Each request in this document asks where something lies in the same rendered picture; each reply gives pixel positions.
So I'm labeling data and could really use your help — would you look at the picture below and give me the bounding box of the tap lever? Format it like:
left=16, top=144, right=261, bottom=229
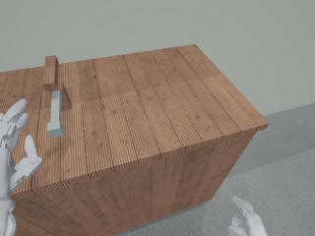
left=46, top=90, right=64, bottom=139

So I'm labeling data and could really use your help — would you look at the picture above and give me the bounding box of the counter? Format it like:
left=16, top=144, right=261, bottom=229
left=0, top=44, right=270, bottom=236

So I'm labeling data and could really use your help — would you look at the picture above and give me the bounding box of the robot left hand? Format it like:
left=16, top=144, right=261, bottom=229
left=0, top=98, right=42, bottom=200

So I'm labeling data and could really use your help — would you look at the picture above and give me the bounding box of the robot right hand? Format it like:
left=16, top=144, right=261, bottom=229
left=228, top=196, right=268, bottom=236

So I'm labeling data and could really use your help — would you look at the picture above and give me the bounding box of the left robot forearm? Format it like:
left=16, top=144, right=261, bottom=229
left=0, top=198, right=18, bottom=236

